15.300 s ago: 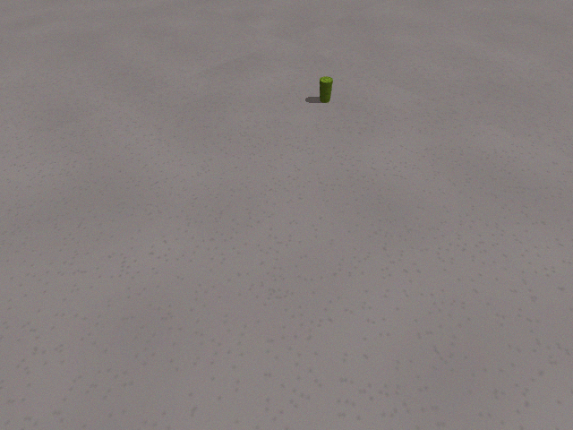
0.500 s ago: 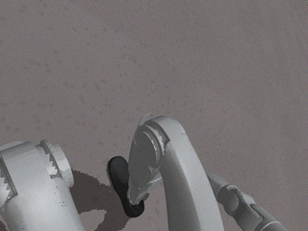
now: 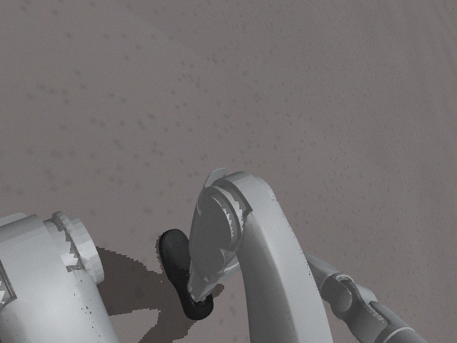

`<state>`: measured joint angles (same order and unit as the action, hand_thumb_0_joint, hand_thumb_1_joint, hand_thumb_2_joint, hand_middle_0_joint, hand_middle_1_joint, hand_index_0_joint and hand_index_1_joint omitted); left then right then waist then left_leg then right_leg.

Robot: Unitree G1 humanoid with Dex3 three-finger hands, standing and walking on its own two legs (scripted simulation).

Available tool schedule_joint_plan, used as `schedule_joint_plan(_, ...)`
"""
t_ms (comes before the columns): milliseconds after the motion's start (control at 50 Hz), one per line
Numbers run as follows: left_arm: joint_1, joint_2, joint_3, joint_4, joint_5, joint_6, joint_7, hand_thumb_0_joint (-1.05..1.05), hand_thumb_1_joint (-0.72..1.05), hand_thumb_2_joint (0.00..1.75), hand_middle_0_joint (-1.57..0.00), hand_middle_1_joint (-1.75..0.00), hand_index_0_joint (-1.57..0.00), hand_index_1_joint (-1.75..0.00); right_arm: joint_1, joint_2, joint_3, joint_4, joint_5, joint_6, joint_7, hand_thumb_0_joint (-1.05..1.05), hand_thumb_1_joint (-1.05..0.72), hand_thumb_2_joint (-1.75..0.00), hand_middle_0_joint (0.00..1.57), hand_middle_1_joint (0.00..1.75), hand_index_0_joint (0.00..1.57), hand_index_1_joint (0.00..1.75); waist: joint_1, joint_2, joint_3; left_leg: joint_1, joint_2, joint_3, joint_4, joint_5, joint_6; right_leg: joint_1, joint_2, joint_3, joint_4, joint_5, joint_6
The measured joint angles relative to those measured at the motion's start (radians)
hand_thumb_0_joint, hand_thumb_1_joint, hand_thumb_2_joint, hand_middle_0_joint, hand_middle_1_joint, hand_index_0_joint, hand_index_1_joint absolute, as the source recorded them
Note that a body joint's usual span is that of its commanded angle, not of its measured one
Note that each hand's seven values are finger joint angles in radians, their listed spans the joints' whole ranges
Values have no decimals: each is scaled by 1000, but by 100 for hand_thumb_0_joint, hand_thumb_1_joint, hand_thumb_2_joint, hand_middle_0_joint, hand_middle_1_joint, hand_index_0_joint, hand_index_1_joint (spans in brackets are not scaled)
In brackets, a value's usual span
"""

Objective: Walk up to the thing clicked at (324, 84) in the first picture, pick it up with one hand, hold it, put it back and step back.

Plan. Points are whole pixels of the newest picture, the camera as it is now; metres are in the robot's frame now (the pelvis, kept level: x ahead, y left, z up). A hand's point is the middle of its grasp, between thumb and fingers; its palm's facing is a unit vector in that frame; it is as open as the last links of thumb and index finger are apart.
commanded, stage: settle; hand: left
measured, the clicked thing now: out of the picture +0.44 +0.34 -0.21
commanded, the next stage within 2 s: hold in 1.24 s
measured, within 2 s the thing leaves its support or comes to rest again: leaves its support in 0.28 s
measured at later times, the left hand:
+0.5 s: hand out of the picture +0.41 +0.37 -0.13, palm faces +0.55 -0.84 -0.02, open 11.6 cm
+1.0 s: hand out of the picture +0.38 +0.38 -0.02, palm faces +0.54 -0.84 -0.05, open 11.6 cm
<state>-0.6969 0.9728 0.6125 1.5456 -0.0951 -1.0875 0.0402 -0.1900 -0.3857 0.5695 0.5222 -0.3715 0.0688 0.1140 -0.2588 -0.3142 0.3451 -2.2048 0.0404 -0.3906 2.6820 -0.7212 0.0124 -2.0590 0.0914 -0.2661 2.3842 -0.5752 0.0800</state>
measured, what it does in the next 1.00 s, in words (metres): stands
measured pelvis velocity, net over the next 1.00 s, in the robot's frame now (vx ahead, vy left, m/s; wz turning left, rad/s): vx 0.02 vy -0.02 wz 0.13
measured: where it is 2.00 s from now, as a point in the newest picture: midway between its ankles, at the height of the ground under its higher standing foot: (138, 326)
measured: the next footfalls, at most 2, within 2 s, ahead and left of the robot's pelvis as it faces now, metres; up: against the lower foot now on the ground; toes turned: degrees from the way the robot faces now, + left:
none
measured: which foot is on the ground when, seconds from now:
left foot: down 0.00-1.00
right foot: down 0.00-1.00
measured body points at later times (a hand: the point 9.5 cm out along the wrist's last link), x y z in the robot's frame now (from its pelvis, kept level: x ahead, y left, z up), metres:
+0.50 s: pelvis +0.00 -0.01 +0.01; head +0.21 +0.19 +0.35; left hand +0.38 +0.42 -0.12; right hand +0.18 -0.25 -0.03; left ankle +0.08 +0.12 -0.25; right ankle +0.15 -0.12 -0.25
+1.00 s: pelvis +0.02 -0.02 +0.04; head +0.20 +0.13 +0.43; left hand +0.35 +0.42 -0.02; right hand +0.20 -0.25 -0.04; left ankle +0.08 +0.12 -0.25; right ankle +0.15 -0.12 -0.25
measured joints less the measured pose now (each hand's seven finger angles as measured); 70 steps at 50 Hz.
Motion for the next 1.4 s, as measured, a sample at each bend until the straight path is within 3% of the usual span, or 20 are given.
schedule_joint_plan(180,5,-11,6,-41,2,29,-30,2,-40,81,-66,-96,-59,-97,7,4,-7,5,5,1,-2,0,-89,-90,20,30,20,30,4,2,0,2,0,-1,-2,-7,-3,1,-2,-1,-1,-6,-1)
schedule_joint_plan(320,26,-52,43,-137,20,78,-40,2,-52,87,-71,-105,-63,-106,26,10,-38,14,11,4,-1,0,-89,-90,20,30,20,30,19,11,-10,5,-5,3,-9,-6,-10,3,-9,1,-1,-11,-7)
schedule_joint_plan(480,53,-108,14,-303,25,172,-62,0,-59,94,-72,-109,-65,-110,79,24,-115,34,42,9,0,0,-89,-90,20,30,20,30,44,59,-79,-2,-13,31,-46,5,-16,-4,-29,17,-13,-21,-16)
schedule_joint_plan(720,92,-247,-58,-449,-25,318,-128,0,-61,98,-72,-109,-65,-110,161,36,-254,60,144,-3,2,0,-90,-90,20,30,20,30,90,169,-225,-34,-10,113,-118,39,4,-43,-53,71,-35,-25,-29)
schedule_joint_plan(880,110,-328,-68,-544,-17,392,-129,-1,-61,98,-71,-110,-65,-110,205,68,-327,81,193,-1,-8,1,-89,-90,20,30,20,30,115,194,-288,-38,-10,157,-170,41,-3,-67,-69,104,-49,-39,-42)
schedule_joint_plan(1020,124,-366,-59,-605,-27,440,-143,-1,-61,98,-71,-110,-65,-110,231,82,-381,111,222,5,-24,1,-89,-90,20,30,20,30,121,233,-330,-37,-17,190,-215,31,-14,-82,-86,129,-62,-65,-47)
schedule_joint_plan(1220,85,-397,-35,-576,-61,459,-191,-1,-61,99,-71,-110,-65,-110,253,84,-433,145,253,1,-40,1,-90,-90,20,30,20,30,125,277,-370,-28,-15,223,-264,17,-26,-99,-94,155,-76,-89,-60)
schedule_joint_plan(1400,85,-453,-15,-622,-47,494,-203,-1,-61,99,-71,-110,-65,-111,266,87,-470,153,269,-8,-56,1,-90,-90,20,30,20,30,125,283,-399,-10,-13,239,-301,8,-35,-94,-97,167,-95,-103,-70)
